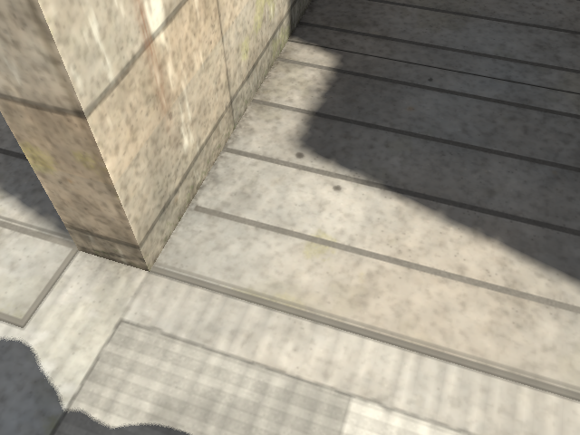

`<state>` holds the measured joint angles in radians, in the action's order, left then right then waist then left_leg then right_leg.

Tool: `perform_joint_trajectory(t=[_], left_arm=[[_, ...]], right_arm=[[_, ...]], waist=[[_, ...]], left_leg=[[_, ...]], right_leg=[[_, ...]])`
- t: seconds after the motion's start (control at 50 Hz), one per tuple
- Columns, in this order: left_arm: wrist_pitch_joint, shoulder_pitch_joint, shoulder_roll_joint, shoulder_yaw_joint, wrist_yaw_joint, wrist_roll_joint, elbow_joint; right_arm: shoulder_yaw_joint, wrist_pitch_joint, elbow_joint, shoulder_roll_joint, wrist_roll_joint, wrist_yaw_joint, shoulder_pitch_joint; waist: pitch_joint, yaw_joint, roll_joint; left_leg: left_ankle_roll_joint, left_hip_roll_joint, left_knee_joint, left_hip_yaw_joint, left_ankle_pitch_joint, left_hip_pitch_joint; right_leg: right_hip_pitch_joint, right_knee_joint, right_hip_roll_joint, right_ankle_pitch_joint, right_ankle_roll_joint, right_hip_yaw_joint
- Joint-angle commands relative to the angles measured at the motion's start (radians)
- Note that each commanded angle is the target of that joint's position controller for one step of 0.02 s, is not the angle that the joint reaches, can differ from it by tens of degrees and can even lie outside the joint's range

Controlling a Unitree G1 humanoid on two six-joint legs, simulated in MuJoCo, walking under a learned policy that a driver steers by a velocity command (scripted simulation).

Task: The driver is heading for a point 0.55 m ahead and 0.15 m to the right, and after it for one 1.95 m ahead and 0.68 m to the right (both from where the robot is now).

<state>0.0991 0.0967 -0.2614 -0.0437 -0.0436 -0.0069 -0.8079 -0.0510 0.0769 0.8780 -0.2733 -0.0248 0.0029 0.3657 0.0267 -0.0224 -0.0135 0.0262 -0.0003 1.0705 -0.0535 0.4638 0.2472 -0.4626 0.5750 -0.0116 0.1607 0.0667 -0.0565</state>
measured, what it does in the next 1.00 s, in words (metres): walks ahead, turning right: left foot, then right foot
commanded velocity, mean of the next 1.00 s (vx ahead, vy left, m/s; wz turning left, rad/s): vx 0.50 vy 0.00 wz -0.26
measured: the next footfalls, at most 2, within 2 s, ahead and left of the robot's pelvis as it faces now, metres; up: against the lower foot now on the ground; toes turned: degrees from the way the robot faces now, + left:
left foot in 0.46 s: +0.43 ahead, +0.14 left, +0.00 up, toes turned -1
right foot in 1.00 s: +0.66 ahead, -0.17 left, +0.00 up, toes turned -23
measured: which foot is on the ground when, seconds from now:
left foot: up 0.00-0.44, down 0.46-1.00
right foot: down 0.00-0.46, up 0.48-0.98, down 1.00-1.00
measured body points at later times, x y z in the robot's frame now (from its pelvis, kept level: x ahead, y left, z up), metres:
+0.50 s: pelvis +0.28 +0.03 +0.00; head +0.32 +0.04 +0.45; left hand +0.27 +0.32 -0.14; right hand +0.49 -0.21 -0.08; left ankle +0.40 +0.14 -0.73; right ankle +0.10 -0.09 -0.70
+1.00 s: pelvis +0.53 -0.03 -0.01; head +0.56 -0.05 +0.44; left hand +0.81 +0.13 -0.09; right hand +0.45 -0.31 -0.14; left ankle +0.40 +0.15 -0.72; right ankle +0.62 -0.16 -0.72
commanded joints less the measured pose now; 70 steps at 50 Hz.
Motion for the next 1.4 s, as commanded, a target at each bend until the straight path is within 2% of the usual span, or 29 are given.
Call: perform_joint_trajectory(t=[0.02, 0.06, 0.12, 0.24, 0.34, 0.4, 0.44, 0.46, 0.48, 0.5, 0.52, 0.54, 0.56, 0.6, 0.68, 0.8, 0.9, 0.96, 1.0, 1.02, 1.04, 1.06, 1.08, 1.1, 1.12, 1.14, 1.22, 1.32, 1.4], left_arm=[[-0.001, 0.141, -0.119, -0.031, 0.007, 0.002, 0.008], [0.008, 0.100, -0.088, -0.021, 0.002, 0.018, 0.008], [0.021, 0.129, -0.119, -0.030, 0.009, 0.012, -0.018], [0.003, 0.219, -0.147, -0.033, 0.037, 0.000, -0.057], [-0.017, 0.275, -0.173, -0.037, 0.044, -0.006, -0.091], [-0.033, 0.284, -0.185, -0.044, 0.052, -0.015, -0.106], [-0.035, 0.245, -0.212, -0.051, 0.051, -0.009, -0.099], [-0.033, 0.231, -0.181, -0.040, 0.047, 0.002, -0.088], [-0.025, 0.243, -0.098, -0.013, 0.044, 0.017, -0.054], [-0.001, 0.344, -0.014, 0.011, 0.037, -0.007, -0.051], [0.007, 0.287, -0.136, -0.016, 0.032, -0.039, -0.067], [0.009, 0.213, -0.167, -0.025, 0.031, -0.046, -0.043], [0.001, 0.175, -0.154, -0.024, 0.036, -0.032, -0.029], [-0.028, 0.198, -0.123, -0.029, 0.036, -0.018, -0.027], [-0.070, 0.175, -0.079, -0.027, 0.038, -0.016, 0.015], [-0.053, 0.000, -0.049, -0.016, 0.006, -0.003, 0.089], [-0.053, -0.096, -0.060, -0.022, -0.021, -0.009, 0.159], [-0.061, 0.000, -0.107, -0.049, -0.029, -0.011, 0.170], [-0.068, 0.260, -0.192, -0.103, -0.009, -0.023, 0.102], [-0.079, 0.334, -0.294, -0.126, 0.017, -0.028, 0.080], [-0.063, 0.301, -0.344, -0.123, 0.009, -0.018, 0.126], [-0.048, 0.320, -0.252, -0.098, -0.004, -0.017, 0.124], [-0.035, 0.291, -0.219, -0.088, -0.002, -0.013, 0.115], [-0.030, 0.216, -0.187, -0.077, 0.001, -0.015, 0.129], [-0.031, 0.156, -0.153, -0.067, 0.006, -0.008, 0.145], [-0.031, 0.129, -0.144, -0.062, 0.012, 0.005, 0.161], [-0.025, 0.168, -0.163, -0.067, 0.040, -0.008, 0.154], [-0.030, 0.244, -0.153, -0.062, 0.056, -0.010, 0.117], [-0.032, 0.302, -0.160, -0.063, 0.054, -0.012, 0.077]], right_arm=[[-0.024, 0.041, -0.110, -0.123, -0.001, 0.004, -0.080], [-0.029, 0.015, -0.099, -0.096, 0.011, 0.009, -0.043], [-0.026, -0.008, -0.103, -0.067, 0.017, 0.015, -0.052], [-0.014, 0.005, -0.153, -0.034, 0.019, 0.003, -0.255], [-0.006, 0.020, -0.206, -0.045, 0.008, -0.019, -0.403], [-0.012, 0.035, -0.230, -0.073, 0.005, -0.035, -0.410], [-0.031, 0.036, -0.198, -0.123, 0.020, -0.029, -0.260], [-0.057, 0.034, -0.150, -0.176, 0.024, -0.017, -0.082], [-0.077, 0.027, -0.129, -0.257, 0.049, -0.002, 0.091], [-0.077, 0.020, -0.118, -0.281, 0.062, -0.006, 0.101], [-0.050, 0.018, -0.132, -0.177, 0.053, -0.004, 0.064], [-0.036, 0.017, -0.141, -0.136, 0.041, 0.001, -0.005], [-0.027, 0.024, -0.140, -0.116, 0.045, -0.005, -0.055], [-0.018, 0.036, -0.131, -0.086, 0.046, -0.012, -0.130], [-0.027, 0.052, -0.100, -0.109, 0.046, -0.010, -0.153], [-0.039, 0.037, -0.061, -0.164, 0.043, 0.022, -0.100], [-0.048, 0.005, -0.016, -0.180, 0.017, 0.024, -0.038], [-0.060, -0.016, -0.025, -0.223, 0.009, 0.027, -0.080], [-0.062, -0.029, -0.036, -0.221, -0.004, 0.032, -0.085], [-0.026, -0.017, -0.066, -0.106, 0.047, 0.023, -0.042], [-0.003, 0.025, -0.123, -0.051, 0.032, 0.010, 0.004], [-0.025, 0.058, -0.145, -0.156, -0.012, 0.000, -0.159], [-0.026, 0.073, -0.167, -0.155, -0.027, -0.003, -0.207], [-0.024, 0.075, -0.148, -0.141, -0.004, 0.006, -0.201], [-0.033, 0.068, -0.138, -0.150, 0.020, 0.012, -0.184], [-0.037, 0.055, -0.135, -0.155, 0.023, 0.008, -0.164], [-0.031, 0.024, -0.156, -0.104, 0.042, 0.005, -0.213], [-0.008, 0.033, -0.190, -0.056, 0.030, -0.016, -0.374], [-0.012, 0.046, -0.223, -0.082, 0.019, -0.034, -0.459]], waist=[[-0.103, 0.073, 0.063], [-0.072, 0.017, 0.101], [-0.043, 0.001, 0.085], [0.002, 0.064, 0.068], [0.051, 0.115, 0.072], [0.050, 0.088, 0.081], [-0.036, -0.003, 0.096], [-0.158, -0.082, 0.078], [-0.323, -0.131, -0.061], [-0.424, -0.070, -0.322], [-0.328, -0.097, -0.195], [-0.202, -0.084, -0.146], [-0.148, -0.057, -0.069], [-0.084, 0.008, -0.090], [-0.024, 0.040, -0.074], [0.027, -0.018, -0.053], [0.075, -0.048, -0.049], [0.005, 0.031, -0.095], [-0.143, 0.169, -0.036], [-0.198, 0.136, 0.207], [-0.385, 0.062, 0.322], [-0.340, 0.146, 0.133], [-0.213, 0.125, 0.118], [-0.144, 0.075, 0.027], [-0.108, 0.035, 0.031], [-0.098, 0.008, 0.064], [-0.067, 0.005, 0.037], [-0.033, 0.081, 0.088], [0.014, 0.115, 0.094]], left_leg=[[0.022, -0.102, 0.186, -0.028, -0.117, 0.478], [0.019, -0.143, 0.105, -0.032, -0.196, 0.360], [-0.007, -0.153, 0.020, -0.015, -0.266, 0.376], [-0.028, -0.130, -0.336, 0.021, -0.547, 0.436], [-0.020, -0.095, -0.510, 0.047, -0.525, 0.430], [0.007, -0.076, -0.573, 0.032, -0.426, 0.386], [0.030, -0.024, -0.617, 0.070, -0.385, 0.143], [0.060, -0.045, -0.589, 0.057, -0.398, -0.132], [0.136, -0.264, -0.571, -0.199, -0.335, -0.479], [0.258, -0.443, -0.721, -0.626, -0.194, -0.655], [0.221, -0.406, -0.762, -0.583, -0.095, -0.583], [0.183, -0.382, -0.777, -0.418, -0.127, -0.455], [0.161, -0.353, -0.802, -0.319, -0.246, -0.326], [0.145, -0.292, -0.864, -0.158, -0.367, -0.154], [0.155, -0.278, -0.933, 0.015, -0.498, -0.070], [0.131, -0.264, -0.953, 0.180, -0.470, -0.153], [0.103, -0.314, -0.879, 0.234, -0.517, -0.297], [0.070, -0.316, -0.669, 0.284, -0.977, -0.310], [0.015, -0.248, -0.262, 0.314, -1.006, -0.177], [-0.028, -0.169, 0.074, 0.301, -0.292, 0.135], [-0.065, 0.029, 0.345, 0.082, 0.162, 0.455], [-0.039, -0.018, 0.375, -0.039, 0.089, 0.564], [-0.011, -0.054, 0.317, -0.025, -0.002, 0.607], [-0.006, -0.101, 0.234, -0.030, -0.080, 0.544], [-0.011, -0.126, 0.160, -0.033, -0.124, 0.470], [-0.019, -0.139, 0.126, -0.040, -0.146, 0.404], [-0.073, -0.114, -0.081, 0.000, -0.269, 0.399], [-0.074, -0.063, -0.439, 0.028, -0.581, 0.335], [-0.037, -0.050, -0.539, 0.018, -0.576, 0.370]], right_leg=[[0.447, -0.322, 0.296, 0.045, 0.176, 0.440], [0.300, -0.383, 0.240, -0.047, 0.160, 0.331], [0.257, -0.435, 0.226, -0.172, 0.182, 0.240], [0.336, -0.455, 0.190, -0.228, 0.138, 0.130], [0.451, -0.419, 0.226, -0.191, 0.133, 0.130], [0.514, -0.341, 0.268, -0.263, 0.120, 0.187], [0.487, -0.186, 0.229, -0.490, 0.088, 0.174], [0.378, 0.016, 0.166, -0.496, 0.056, 0.140], [0.103, 0.368, 0.062, -0.199, 0.004, 0.083], [-0.190, 0.633, -0.065, 0.434, -0.030, 0.135], [-0.282, 0.735, 0.000, 0.415, -0.027, 0.213], [-0.316, 0.732, 0.048, 0.321, -0.020, 0.179], [-0.269, 0.705, 0.088, 0.245, -0.028, 0.158], [-0.166, 0.632, 0.134, 0.151, -0.041, 0.168], [-0.205, 0.577, 0.143, 0.047, -0.063, 0.161], [-0.244, 0.237, 0.132, -0.211, -0.068, 0.100], [-0.265, 0.125, 0.119, -0.122, -0.032, 0.036], [-0.072, 0.116, 0.031, 0.055, 0.030, -0.050], [0.333, -0.015, -0.058, -0.013, 0.103, -0.057], [0.594, -0.018, 0.157, -0.101, 0.173, 0.276], [0.837, -0.218, 0.350, 0.161, 0.388, 0.877], [0.816, -0.310, 0.343, 0.173, 0.323, 0.848], [0.707, -0.299, 0.314, 0.109, 0.283, 0.703], [0.554, -0.287, 0.267, 0.003, 0.245, 0.583], [0.433, -0.296, 0.233, -0.095, 0.231, 0.499], [0.353, -0.314, 0.213, -0.161, 0.232, 0.462], [0.276, -0.350, 0.161, -0.314, 0.223, 0.338], [0.275, -0.358, 0.117, -0.216, 0.154, 0.251], [0.383, -0.324, 0.181, -0.171, 0.152, 0.308]])
Velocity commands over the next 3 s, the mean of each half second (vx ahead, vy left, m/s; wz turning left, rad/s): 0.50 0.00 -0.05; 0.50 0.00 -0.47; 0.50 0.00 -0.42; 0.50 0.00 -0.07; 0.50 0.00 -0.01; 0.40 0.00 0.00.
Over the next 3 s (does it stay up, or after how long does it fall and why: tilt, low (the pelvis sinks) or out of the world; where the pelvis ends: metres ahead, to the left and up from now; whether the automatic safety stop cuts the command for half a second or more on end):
stays up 1.49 -0.53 0.02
